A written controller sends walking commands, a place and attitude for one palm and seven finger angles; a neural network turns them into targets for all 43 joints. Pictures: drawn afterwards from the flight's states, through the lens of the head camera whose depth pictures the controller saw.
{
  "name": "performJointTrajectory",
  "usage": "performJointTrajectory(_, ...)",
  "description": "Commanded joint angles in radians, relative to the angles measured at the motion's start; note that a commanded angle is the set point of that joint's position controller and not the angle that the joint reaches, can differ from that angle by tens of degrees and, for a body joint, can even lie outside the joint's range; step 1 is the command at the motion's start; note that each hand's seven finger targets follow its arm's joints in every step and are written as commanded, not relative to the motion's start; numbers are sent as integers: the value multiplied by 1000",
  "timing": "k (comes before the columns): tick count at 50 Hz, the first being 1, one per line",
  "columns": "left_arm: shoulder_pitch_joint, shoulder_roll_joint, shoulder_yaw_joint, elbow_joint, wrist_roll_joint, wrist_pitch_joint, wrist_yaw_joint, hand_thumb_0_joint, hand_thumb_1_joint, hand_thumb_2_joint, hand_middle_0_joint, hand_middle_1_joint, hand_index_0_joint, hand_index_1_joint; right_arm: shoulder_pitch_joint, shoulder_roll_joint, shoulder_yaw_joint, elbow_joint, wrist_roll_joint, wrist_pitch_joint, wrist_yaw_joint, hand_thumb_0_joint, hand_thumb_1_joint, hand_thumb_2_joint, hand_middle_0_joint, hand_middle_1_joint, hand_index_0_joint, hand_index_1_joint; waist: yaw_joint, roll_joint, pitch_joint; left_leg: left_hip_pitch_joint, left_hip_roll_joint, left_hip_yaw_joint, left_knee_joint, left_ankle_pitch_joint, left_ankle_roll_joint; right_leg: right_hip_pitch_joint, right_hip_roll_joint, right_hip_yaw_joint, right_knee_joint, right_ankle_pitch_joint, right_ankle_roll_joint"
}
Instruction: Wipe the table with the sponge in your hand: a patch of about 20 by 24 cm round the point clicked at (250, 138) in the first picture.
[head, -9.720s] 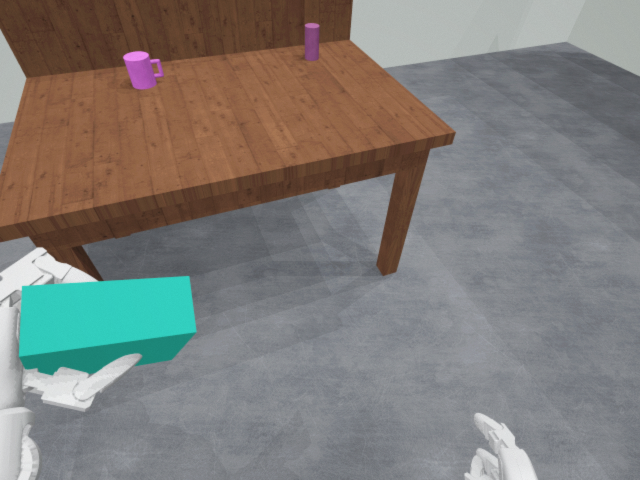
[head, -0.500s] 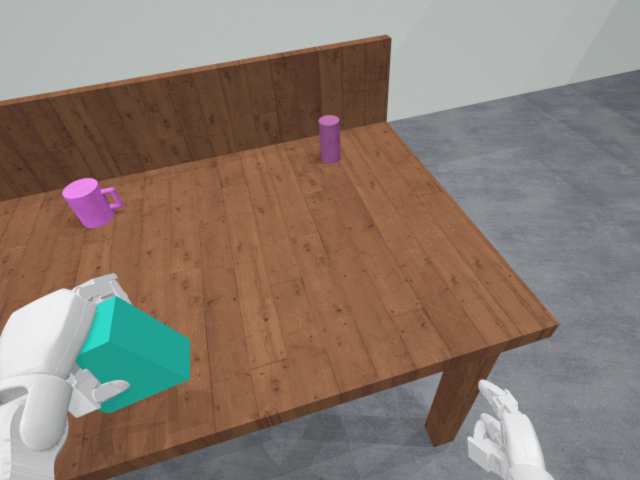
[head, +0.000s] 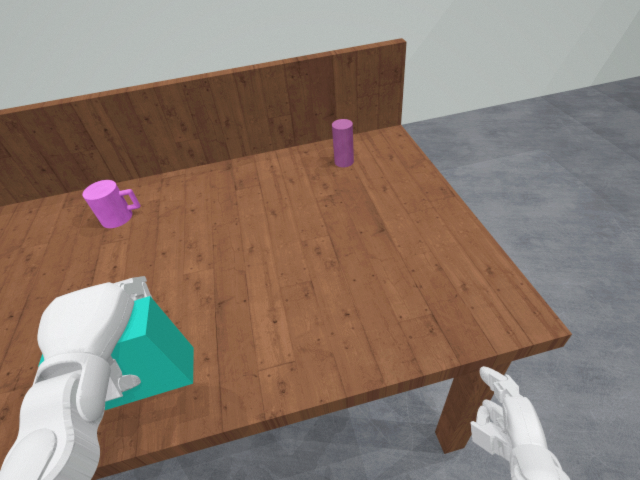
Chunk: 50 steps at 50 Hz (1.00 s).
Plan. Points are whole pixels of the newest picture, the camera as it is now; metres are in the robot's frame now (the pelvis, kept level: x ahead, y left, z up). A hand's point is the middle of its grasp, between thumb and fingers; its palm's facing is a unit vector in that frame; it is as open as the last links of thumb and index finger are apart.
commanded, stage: turn the palm down, sponge in hand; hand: left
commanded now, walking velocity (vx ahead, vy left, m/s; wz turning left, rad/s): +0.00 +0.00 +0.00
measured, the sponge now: (135, 363) +0.21 +0.29 +0.04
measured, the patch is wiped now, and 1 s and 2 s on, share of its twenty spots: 0.00 0.00 0.00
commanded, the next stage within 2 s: move the sponge above the wiping area in 0.38 s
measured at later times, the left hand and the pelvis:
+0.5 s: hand (120, 335) +0.23 +0.29 +0.09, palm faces +0.03 -0.09 -1.00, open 9.5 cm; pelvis +0.01 +0.00 +0.00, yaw +0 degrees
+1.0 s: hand (130, 343) +0.23 +0.29 +0.07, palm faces -0.02 -0.11 -0.99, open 9.5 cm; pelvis +0.00 +0.00 +0.00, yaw +0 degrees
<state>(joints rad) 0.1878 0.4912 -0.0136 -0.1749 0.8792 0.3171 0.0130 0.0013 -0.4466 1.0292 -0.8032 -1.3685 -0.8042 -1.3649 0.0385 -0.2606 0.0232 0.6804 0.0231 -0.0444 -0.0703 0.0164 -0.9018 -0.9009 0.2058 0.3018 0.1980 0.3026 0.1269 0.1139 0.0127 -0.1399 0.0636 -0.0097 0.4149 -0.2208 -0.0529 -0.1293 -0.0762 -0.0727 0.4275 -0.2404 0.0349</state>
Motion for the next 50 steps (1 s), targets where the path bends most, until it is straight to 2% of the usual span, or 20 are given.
performJointTrajectory(1, -195, 217, 144, -185, 42, 2, 43, 0, 100, 1300, -1200, -1600, -1200, -1600, -207, -86, -28, -174, 3, -61, -1, 0, -900, -900, 200, 300, 200, 300, 1, -70, -171, 44, -76, 16, -38, 240, 76, 37, 59, 6, -70, 150, -74)
performJointTrajectory(7, -201, 224, 150, -187, 46, -1, 31, 0, 100, 1300, -1200, -1600, -1200, -1600, -203, -93, -32, -171, -2, -58, -3, 0, -900, -900, 200, 300, 200, 300, 1, -86, -180, 57, -76, 19, -34, 263, 80, 44, 59, 9, -67, 194, -73)
performJointTrajectory(9, -210, 250, 176, -206, 52, 5, 32, 0, 100, 1300, -1200, -1600, -1200, -1600, -241, -89, -26, -175, -1, -57, -4, 0, -900, -900, 200, 300, 200, 300, 10, -48, -167, 62, -79, 12, -39, 250, 77, 38, 70, 39, -75, 170, -83)
performJointTrajectory(10, -204, 189, 121, -208, 47, 2, 30, 0, 100, 1300, -1200, -1600, -1200, -1600, -214, -81, -25, -181, 1, -62, -4, 0, -900, -900, 200, 300, 200, 300, -2, -60, -185, 60, -77, 29, -32, 260, 82, 44, 61, 1, -64, 181, -74)
performJointTrajectory(14, -206, 256, 184, -210, 55, 4, 34, 0, 100, 1300, -1200, -1600, -1200, -1600, -239, -90, -29, -172, -2, -59, -3, 0, -900, -900, 200, 300, 200, 300, 13, -51, -177, 66, -78, 13, -38, 260, 76, 41, 72, 38, -70, 178, -84)
performJointTrajectory(15, -200, 177, 112, -225, 46, -1, 34, 0, 100, 1300, -1200, -1600, -1200, -1600, -216, -77, -27, -182, 3, -66, -3, 0, -900, -900, 200, 300, 200, 300, -3, -35, -185, 65, -74, 31, -33, 269, 81, 46, 60, -2, -61, 186, -75)
performJointTrajectory(16, -190, 222, 154, -201, 47, -3, 38, 0, 100, 1300, -1200, -1600, -1200, -1600, -201, -87, -33, -168, 1, -66, -2, 0, -900, -900, 200, 300, 200, 300, 2, -62, -189, 64, -74, 21, -35, 280, 78, 50, 61, 6, -63, 200, -75)
performJointTrajectory(19, -178, 236, 178, -218, 50, 6, 43, 0, 100, 1300, -1200, -1600, -1200, -1600, -232, -88, -34, -171, 1, -63, 1, 0, -900, -900, 200, 300, 200, 300, 7, -49, -180, 68, -72, 17, -35, 284, 76, 50, 72, 34, -64, 209, -85)
performJointTrajectory(23, -192, 206, 139, -198, 45, 11, 41, 0, 100, 1300, -1200, -1600, -1200, -1600, -209, -92, -37, -168, 3, -56, 2, 0, -900, -900, 200, 300, 200, 300, -1, -61, -180, 60, -70, 23, -38, 287, 76, 50, 57, 3, -61, 221, -73)
performJointTrajectory(24, -183, 242, 180, -205, 48, 18, 44, 0, 100, 1300, -1200, -1600, -1200, -1600, -236, -90, -32, -172, 2, -59, 1, 0, -900, -900, 200, 300, 200, 300, 11, -48, -172, 61, -72, 15, -42, 272, 75, 49, 70, 31, -66, 199, -83)
performJointTrajectory(28, -178, 164, 97, -195, 41, 15, 34, 0, 100, 1300, -1200, -1600, -1200, -1600, -208, -88, -36, -173, 6, -56, 4, 0, -900, -900, 200, 300, 200, 300, -7, -52, -163, 55, -68, 23, -47, 269, 76, 41, 58, -2, -65, 196, -72)
performJointTrajectory(34, -260, 248, 163, -151, 71, 6, 47, 0, 100, 1300, -1200, -1600, -1200, -1600, -232, -93, -30, -160, 1, -57, -8, 0, -900, -900, 200, 300, 200, 300, 0, -53, -158, 58, -77, 17, -51, 206, 75, 23, 74, 35, -88, 122, -84)
performJointTrajectory(35, -288, 179, 98, -173, 71, -6, 47, 0, 100, 1300, -1200, -1600, -1200, -1600, -221, -81, -26, -170, 2, -64, -8, 0, -900, -900, 200, 300, 200, 300, -9, -38, -193, 63, -77, 30, -49, 220, 78, 33, 66, -5, -71, 133, -77)
performJointTrajectory(39, -221, 229, 162, -151, 71, -15, 63, 0, 100, 1300, -1200, -1600, -1200, -1600, -223, -88, -36, -157, -4, -64, -5, 0, -900, -900, 200, 300, 200, 300, 10, -29, -196, 78, -76, 15, -44, 256, 74, 42, 75, 26, -76, 171, -87)
performJointTrajectory(40, -232, 144, 84, -150, 63, -16, 60, 0, 100, 1300, -1200, -1600, -1200, -1600, -207, -79, -31, -163, 1, -68, -4, 0, -900, -900, 200, 300, 200, 300, -13, -45, -182, 63, -72, 31, -43, 256, 77, 33, 68, -10, -69, 174, -77)
performJointTrajectory(43, -241, 163, 92, -100, 63, -11, 64, 0, 100, 1300, -1200, -1600, -1200, -1600, -199, -91, -40, -150, 3, -61, -3, 0, -900, -900, 200, 300, 200, 300, -10, -52, -164, 52, -71, 24, -55, 224, 73, 24, 64, -5, -79, 152, -75)
performJointTrajectory(44, -237, 209, 139, -92, 69, 0, 69, 0, 100, 1300, -1200, -1600, -1200, -1600, -221, -93, -36, -150, 3, -61, -4, 0, -900, -900, 200, 300, 200, 300, -1, -52, -143, 48, -74, 18, -57, 199, 72, 15, 76, 23, -87, 119, -84)
performJointTrajectory(45, -296, 156, 78, -107, 74, -3, 66, 0, 100, 1300, -1200, -1600, -1200, -1600, -216, -86, -29, -156, 5, -63, -5, 0, -900, -900, 200, 300, 200, 300, -14, -60, -175, 49, -76, 31, -54, 203, 75, 18, 68, -6, -76, 126, -76)
performJointTrajectory(49, -249, 191, 119, -101, 76, -3, 77, 0, 100, 1300, -1200, -1600, -1200, -1600, -222, -89, -37, -154, 3, -64, -4, 0, -900, -900, 200, 300, 200, 300, 0, -34, -176, 57, -75, 21, -55, 213, 73, 28, 76, 17, -78, 134, -84)
performJointTrajectory(50, -282, 154, 81, -103, 79, -6, 76, 0, 100, 1300, -1200, -1600, -1200, -1600, -212, -84, -32, -156, 2, -67, -4, 0, -900, -900, 200, 300, 200, 300, -9, -57, -197, 57, -77, 29, -49, 225, 77, 29, 70, -9, -67, 148, -78)
